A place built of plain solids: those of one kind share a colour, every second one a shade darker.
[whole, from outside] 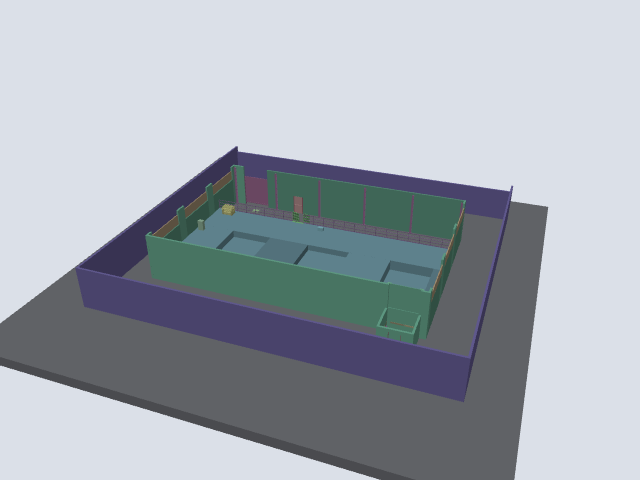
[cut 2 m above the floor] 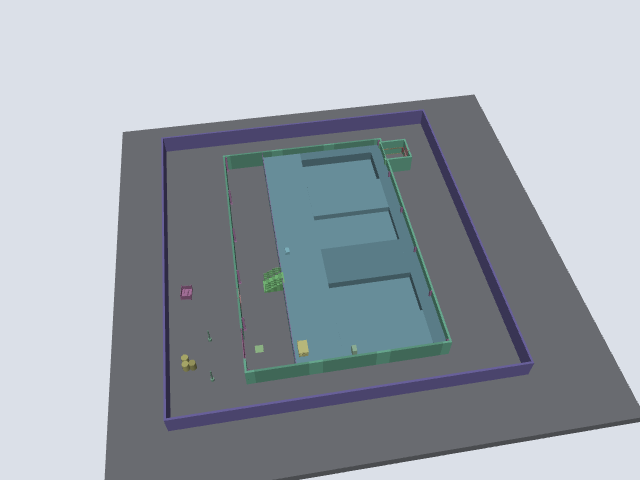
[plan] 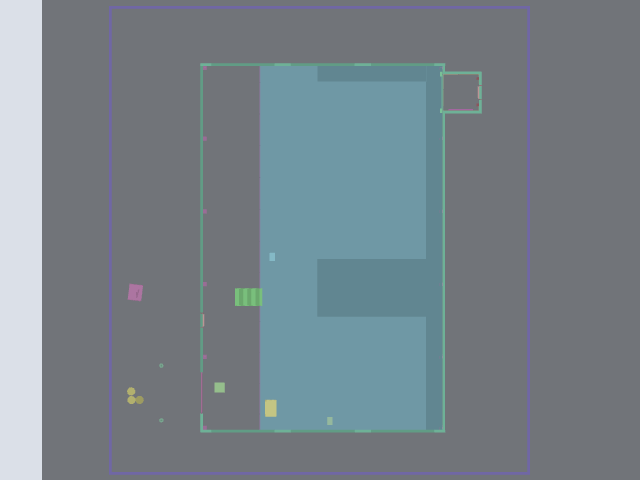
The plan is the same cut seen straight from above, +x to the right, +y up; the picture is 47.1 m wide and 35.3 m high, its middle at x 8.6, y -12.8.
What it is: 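A works' hall with docks between sunk bays; one tall room; a strip of floor behind the doors, a deck 1.21 m over it that fills the rest, and 3 sunk grounds in the deck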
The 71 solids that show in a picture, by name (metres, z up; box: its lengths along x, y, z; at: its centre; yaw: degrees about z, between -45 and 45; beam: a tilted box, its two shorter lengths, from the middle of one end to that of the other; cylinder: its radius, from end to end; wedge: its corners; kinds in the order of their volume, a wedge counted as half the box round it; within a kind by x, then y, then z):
{
 "raised_floor_bank_1": {"box": [4.25, 26.75, 1.26], "at": [6.28, -13.38, 0.58]},
 "raised_floor_bank_2": {"box": [8.0, 3.95, 1.26], "at": [12.4, -24.77, 0.58]},
 "raised_floor_bank_3": {"box": [8.0, 4.35, 0.5], "at": [12.4, -20.62, 0.2]},
 "raised_floor_bank_4": {"box": [8.0, 4.25, 1.26], "at": [12.4, -16.32, 0.58]},
 "raised_floor_bank_5": {"box": [8.0, 4.45, 0.63], "at": [12.4, -11.97, 0.27]},
 "raised_floor_bank_6": {"box": [8.0, 4.3, 1.26], "at": [12.4, -7.6, 0.58]},
 "raised_floor_bank_7": {"box": [8.0, 4.3, 0.21], "at": [12.4, -3.3, 0.06]},
 "raised_floor_bank_8": {"box": [8.0, 1.15, 1.26], "at": [12.4, -0.57, 0.58]},
 "raised_floor_bank_9": {"box": [1.2, 26.75, 1.26], "at": [17.0, -13.38, 0.58]},
 "yard_bound_1": {"box": [0.2, 34.47, 3.56], "at": [-6.82, -12.83, 1.73]},
 "yard_bound_2": {"box": [30.96, 0.2, 4.26], "at": [8.56, -29.96, 2.08]},
 "yard_bound_3": {"box": [30.96, 0.2, 4.26], "at": [8.56, 4.31, 2.08]},
 "yard_bound_4": {"box": [0.2, 34.47, 4.26], "at": [23.94, -12.83, 2.08]},
 "wall_1": {"box": [0.2, 1.41, 4.85], "at": [-0.1, -26.25, 2.38]},
 "wall_2": {"box": [0.2, 22.76, 4.85], "at": [-0.1, -11.18, 2.38]},
 "wall_3": {"box": [0.81, 0.2, 4.85], "at": [0.2, -26.85, 2.38]},
 "wall_4": {"box": [0.81, 0.2, 4.85], "at": [0.2, 0.1, 2.38]},
 "wall_5": {"box": [4.66, 0.2, 3.3], "at": [2.92, -26.85, 1.6]},
 "wall_6": {"box": [4.66, 0.2, 3.3], "at": [2.92, 0.1, 1.6]},
 "wall_7": {"box": [1.21, 0.2, 4.85], "at": [5.85, -26.85, 2.38]},
 "wall_8": {"box": [1.21, 0.2, 4.85], "at": [5.85, 0.1, 2.38]},
 "wall_9": {"box": [4.71, 0.2, 3.3], "at": [8.8, -26.85, 1.6]},
 "wall_10": {"box": [4.71, 0.2, 3.3], "at": [8.8, 0.1, 1.6]},
 "wall_11": {"box": [1.21, 0.2, 4.85], "at": [11.75, -26.85, 2.38]},
 "wall_12": {"box": [1.21, 0.2, 4.85], "at": [11.75, 0.1, 2.38]},
 "wall_13": {"box": [4.66, 0.2, 3.3], "at": [14.68, -26.85, 1.6]},
 "wall_14": {"box": [4.66, 0.2, 3.3], "at": [14.68, 0.1, 1.6]},
 "wall_15": {"box": [0.81, 0.2, 4.85], "at": [17.4, -26.85, 2.38]},
 "wall_16": {"box": [0.81, 0.2, 4.85], "at": [17.4, 0.1, 2.38]},
 "wall_17": {"box": [0.06, 2.82, 4.85], "at": [17.57, -1.95, 2.38]},
 "wall_18": {"box": [0.06, 2.7, 2.45], "at": [17.63, -1.95, 1.18]},
 "wall_19": {"box": [0.2, 23.65, 4.85], "at": [17.7, -15.12, 2.38]},
 "wall_20": {"box": [0.2, 0.8, 4.85], "at": [17.7, -0.2, 2.38]},
 "wall_21": {"box": [2.9, 0.2, 2.45], "at": [19.05, -3.4, 1.18]},
 "wall_22": {"box": [2.9, 0.2, 2.45], "at": [19.05, -0.5, 1.18]},
 "wall_23": {"box": [0.2, 3.1, 2.45], "at": [20.4, -1.95, 1.18]},
 "window_pane_1": {"box": [4.65, 0.1, 1.06], "at": [2.92, -26.9, 3.77]},
 "window_pane_2": {"box": [4.65, 0.1, 1.06], "at": [2.92, 0.15, 3.77]},
 "window_pane_3": {"box": [4.7, 0.1, 1.06], "at": [8.8, -26.9, 3.77]},
 "window_pane_4": {"box": [4.7, 0.1, 1.06], "at": [8.8, 0.15, 3.77]},
 "window_pane_5": {"box": [4.65, 0.1, 1.06], "at": [14.68, -26.9, 3.77]},
 "window_pane_6": {"box": [4.65, 0.1, 1.06], "at": [14.68, 0.15, 3.77]},
 "door_landing_1": {"box": [0.32, 1.32, 0.22], "at": [2.51, -17.0, 0.06]},
 "door_landing_2": {"box": [0.32, 1.32, 0.4], "at": [2.81, -17.0, 0.15]},
 "door_landing_3": {"box": [0.32, 1.32, 0.57], "at": [3.11, -17.0, 0.23]},
 "door_landing_4": {"box": [0.32, 1.32, 0.74], "at": [3.41, -17.0, 0.32]},
 "door_landing_5": {"box": [0.32, 1.32, 0.91], "at": [3.71, -17.0, 0.41]},
 "door_landing_6": {"box": [0.32, 1.32, 1.09], "at": [4.01, -17.0, 0.49]},
 "door_landing_7": {"box": [0.21, 1.32, 0.17], "at": [4.25, -17.0, 1.12]},
 "beyond_drums_1": {"cylinder": 0.3, "from": [-5.29, -23.93, -0.06], "to": [-5.29, -23.93, 0.87]},
 "beyond_drums_2": {"cylinder": 0.3, "from": [-5.26, -24.57, -0.06], "to": [-5.26, -24.57, 0.87]},
 "beyond_drums_3": {"cylinder": 0.3, "from": [-4.67, -24.56, -0.06], "to": [-4.67, -24.56, 0.87]},
 "roller_shutter_1": {"box": [0.06, 2.86, 3.36], "at": [-0.12, -24.05, 1.92]},
 "tote_stack_1": {"box": [0.4, 0.6, 1.08], "at": [9.33, -26.11, 1.75]},
 "deck_rail_1": {"box": [0.024, 9.15, 0.1], "at": [4.18, -22.18, 1.26]},
 "deck_rail_2": {"box": [0.05, 9.15, 0.05], "at": [4.18, -22.18, 1.92]},
 "deck_rail_3": {"box": [0.05, 9.15, 0.05], "at": [4.18, -22.18, 2.23]},
 "deck_rail_4": {"box": [0.024, 16.4, 0.1], "at": [4.18, -8.2, 1.26]},
 "deck_rail_5": {"box": [0.05, 16.4, 0.05], "at": [4.18, -8.2, 1.59]},
 "deck_rail_6": {"box": [0.05, 16.4, 0.05], "at": [4.18, -8.2, 1.92]},
 "deck_rail_7": {"box": [0.05, 16.4, 0.05], "at": [4.18, -8.2, 2.23]},
 "carton_1": {"box": [0.4, 0.6, 0.44], "at": [5.09, -14.04, 1.38]},
 "door_leaf_1": {"box": [0.044, 1.0, 2.15], "at": [0.0, -18.7, 1.02]},
 "beyond_stillage_1": {"box": [0.98, 1.18, 0.08], "at": [-4.98, -16.66, 0.14], "yaw": -6.6},
 "steel_column_1": {"box": [0.014, 0.2, 4.65], "at": [0.2, -26.61, 2.27]},
 "steel_column_2": {"box": [0.014, 0.2, 4.65], "at": [0.2, -21.4, 2.27]},
 "steel_column_3": {"box": [0.014, 0.2, 4.65], "at": [0.2, -16.05, 2.27]},
 "steel_column_4": {"box": [0.014, 0.2, 4.65], "at": [0.2, -10.7, 2.27]},
 "steel_column_5": {"box": [0.014, 0.2, 4.65], "at": [0.2, -5.35, 2.27]},
 "pallet_stack_1": {"box": [0.82, 1.22, 0.05], "at": [4.99, -25.19, 1.91]},
 "access_cover_1": {"box": [0.75, 0.75, 0.06], "at": [1.22, -23.65, -0.02]}
}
